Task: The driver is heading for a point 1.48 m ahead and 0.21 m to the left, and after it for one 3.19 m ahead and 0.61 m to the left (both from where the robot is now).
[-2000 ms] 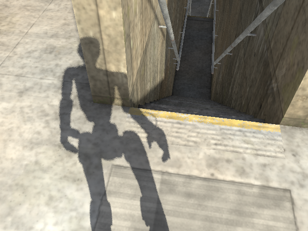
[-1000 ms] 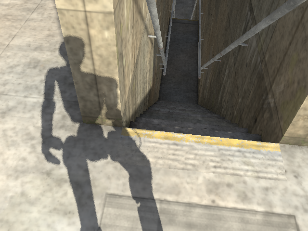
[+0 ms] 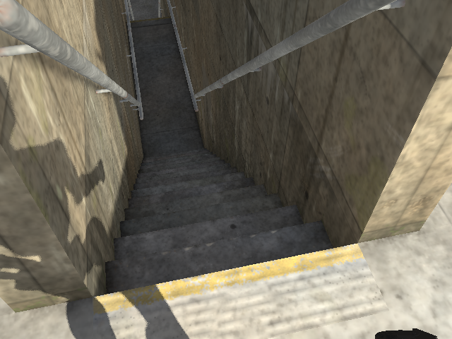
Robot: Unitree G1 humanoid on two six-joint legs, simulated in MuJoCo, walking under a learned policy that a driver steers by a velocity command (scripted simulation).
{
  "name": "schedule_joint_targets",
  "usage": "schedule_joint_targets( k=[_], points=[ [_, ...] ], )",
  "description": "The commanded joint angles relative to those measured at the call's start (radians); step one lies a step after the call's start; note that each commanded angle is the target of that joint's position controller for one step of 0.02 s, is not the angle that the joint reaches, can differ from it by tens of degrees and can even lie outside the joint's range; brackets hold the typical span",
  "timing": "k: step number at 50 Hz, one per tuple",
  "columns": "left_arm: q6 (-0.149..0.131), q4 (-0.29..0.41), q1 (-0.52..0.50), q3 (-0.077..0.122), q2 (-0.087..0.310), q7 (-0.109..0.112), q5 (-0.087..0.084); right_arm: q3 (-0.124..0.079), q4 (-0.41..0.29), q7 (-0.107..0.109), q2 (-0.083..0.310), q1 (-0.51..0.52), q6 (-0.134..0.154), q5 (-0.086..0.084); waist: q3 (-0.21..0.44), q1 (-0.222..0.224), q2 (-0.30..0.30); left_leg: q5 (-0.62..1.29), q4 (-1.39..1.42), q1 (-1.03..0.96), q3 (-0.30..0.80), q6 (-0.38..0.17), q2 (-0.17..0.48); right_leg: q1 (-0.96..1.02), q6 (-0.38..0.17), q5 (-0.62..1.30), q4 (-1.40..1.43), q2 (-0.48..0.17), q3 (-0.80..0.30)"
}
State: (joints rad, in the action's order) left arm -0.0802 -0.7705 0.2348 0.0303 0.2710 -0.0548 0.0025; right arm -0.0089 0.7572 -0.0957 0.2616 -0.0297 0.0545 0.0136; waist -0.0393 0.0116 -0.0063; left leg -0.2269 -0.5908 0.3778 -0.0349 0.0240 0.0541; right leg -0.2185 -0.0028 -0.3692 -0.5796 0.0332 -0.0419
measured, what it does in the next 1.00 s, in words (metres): stands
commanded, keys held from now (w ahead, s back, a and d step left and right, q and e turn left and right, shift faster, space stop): no key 1.00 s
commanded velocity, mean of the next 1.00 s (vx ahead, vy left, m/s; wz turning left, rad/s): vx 0.01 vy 0.00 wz -0.01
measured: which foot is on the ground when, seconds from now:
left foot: down 0.00-1.00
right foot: down 0.00-1.00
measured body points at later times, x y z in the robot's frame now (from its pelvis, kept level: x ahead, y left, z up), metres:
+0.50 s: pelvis +0.01 +0.01 +0.00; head +0.03 +0.00 +0.45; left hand +0.15 +0.28 -0.09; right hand +0.22 -0.26 -0.08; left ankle +0.05 +0.13 -0.73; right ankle -0.04 -0.12 -0.73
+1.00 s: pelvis +0.01 +0.01 +0.00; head +0.03 +0.01 +0.45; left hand +0.13 +0.29 -0.09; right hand +0.21 -0.26 -0.08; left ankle +0.05 +0.13 -0.73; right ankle -0.04 -0.12 -0.73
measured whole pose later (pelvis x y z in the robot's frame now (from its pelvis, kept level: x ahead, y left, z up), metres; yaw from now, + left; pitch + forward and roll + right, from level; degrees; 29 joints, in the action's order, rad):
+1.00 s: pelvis +0.01 +0.01 +0.00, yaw +2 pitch +0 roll +0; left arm -0.06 -0.67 0.26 0.02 0.34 -0.06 0.00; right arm -0.03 0.81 -0.05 0.32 -0.03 0.08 0.00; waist -0.03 0.00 -0.01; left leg -0.23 -0.57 0.34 -0.03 0.00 0.02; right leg -0.17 0.01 -0.39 -0.56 0.00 -0.03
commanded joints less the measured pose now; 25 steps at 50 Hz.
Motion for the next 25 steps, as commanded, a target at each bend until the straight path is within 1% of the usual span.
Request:
schedule_joint_targets(
  k=[1, 2, 3, 5, 6, 7, 9, 17, 22, 23, 25],
  points=[
    [-0.023, 0.101, -0.072, 0.047, 0.171, -0.002, -0.006, -0.058, -0.095, 0.040, 0.166, 0.075, 0.029, 0.001, 0.111, -0.046, -0.029, 0.211, 0.038, -0.222, 0.035, -0.057, 0.051, -0.132, -0.066, 0.175, 0.167, -0.063, -0.083],
    [-0.020, 0.110, -0.082, 0.038, 0.146, -0.001, -0.009, -0.061, -0.100, 0.047, 0.169, 0.083, 0.035, -0.005, 0.124, -0.041, -0.028, 0.269, 0.035, -0.216, 0.037, -0.062, 0.050, -0.095, -0.048, 0.230, 0.141, -0.058, -0.073],
    [-0.017, 0.110, -0.060, 0.037, 0.140, 0.002, -0.012, -0.058, -0.102, 0.043, 0.161, 0.092, 0.041, -0.013, 0.148, -0.025, -0.038, 0.337, 0.032, -0.218, 0.046, -0.068, 0.056, -0.058, -0.030, 0.288, 0.116, -0.052, -0.060],
    [-0.009, 0.098, -0.001, 0.040, 0.153, 0.005, -0.010, -0.056, -0.104, 0.031, 0.150, 0.091, 0.042, -0.013, 0.151, -0.010, -0.030, 0.391, 0.018, -0.218, 0.048, -0.068, 0.054, -0.034, -0.010, 0.323, 0.104, -0.044, -0.042],
    [-0.006, 0.094, 0.017, 0.040, 0.156, 0.004, -0.007, -0.056, -0.102, 0.027, 0.149, 0.085, 0.039, -0.011, 0.143, -0.008, -0.026, 0.377, 0.015, -0.217, 0.046, -0.061, 0.049, -0.036, -0.008, 0.313, 0.107, -0.042, -0.037],
    [-0.004, 0.103, 0.012, 0.041, 0.163, 0.004, -0.004, -0.060, -0.100, 0.029, 0.160, 0.087, 0.037, -0.006, 0.132, -0.008, -0.034, 0.355, 0.011, -0.211, 0.041, -0.051, 0.038, -0.049, -0.014, 0.301, 0.099, -0.041, -0.034],
    [-0.003, 0.114, 0.006, 0.039, 0.164, 0.001, -0.004, -0.062, -0.102, 0.033, 0.164, 0.092, 0.036, -0.003, 0.126, -0.011, -0.021, 0.307, 0.014, -0.211, 0.041, -0.041, 0.033, -0.065, -0.019, 0.268, 0.109, -0.045, -0.037],
    [-0.003, 0.154, -0.030, 0.038, 0.189, -0.009, -0.001, -0.064, -0.095, 0.048, 0.182, 0.108, 0.040, -0.005, 0.117, -0.010, -0.003, 0.257, 0.028, -0.211, 0.044, -0.030, 0.018, -0.078, -0.019, 0.202, 0.116, -0.059, -0.039],
    [-0.001, 0.168, -0.030, 0.036, 0.199, -0.011, 0.000, -0.062, -0.083, 0.052, 0.187, 0.104, 0.040, -0.005, 0.111, -0.011, 0.003, 0.234, 0.040, -0.212, 0.045, -0.029, 0.012, -0.084, -0.019, 0.167, 0.121, -0.065, -0.037],
    [-0.004, 0.161, -0.012, 0.037, 0.205, -0.011, -0.003, -0.064, -0.079, 0.050, 0.192, 0.096, 0.039, -0.009, 0.110, -0.012, 0.011, 0.225, 0.045, -0.211, 0.050, -0.033, 0.012, -0.083, -0.021, 0.157, 0.123, -0.067, -0.037],
    [-0.005, 0.164, -0.014, 0.035, 0.204, -0.010, -0.001, -0.062, -0.074, 0.050, 0.191, 0.097, 0.039, -0.009, 0.104, -0.013, 0.007, 0.220, 0.050, -0.212, 0.050, -0.034, 0.010, -0.088, -0.022, 0.146, 0.125, -0.069, -0.036]
  ],
)
Keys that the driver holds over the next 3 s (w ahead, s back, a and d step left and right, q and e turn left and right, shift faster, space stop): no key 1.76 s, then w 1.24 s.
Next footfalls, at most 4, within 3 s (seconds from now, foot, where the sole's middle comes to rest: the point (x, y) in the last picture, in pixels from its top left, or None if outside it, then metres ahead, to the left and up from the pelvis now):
2.40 right None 0.37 -0.10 -0.76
2.82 left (203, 308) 0.56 0.11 -0.76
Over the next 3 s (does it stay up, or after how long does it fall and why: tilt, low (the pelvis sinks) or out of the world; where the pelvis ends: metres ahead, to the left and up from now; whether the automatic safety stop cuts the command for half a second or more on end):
stays up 0.51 0.03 -0.01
